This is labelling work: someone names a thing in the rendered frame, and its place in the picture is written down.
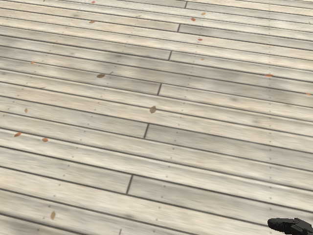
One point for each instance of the right robot hand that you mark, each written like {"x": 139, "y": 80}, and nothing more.
{"x": 290, "y": 226}

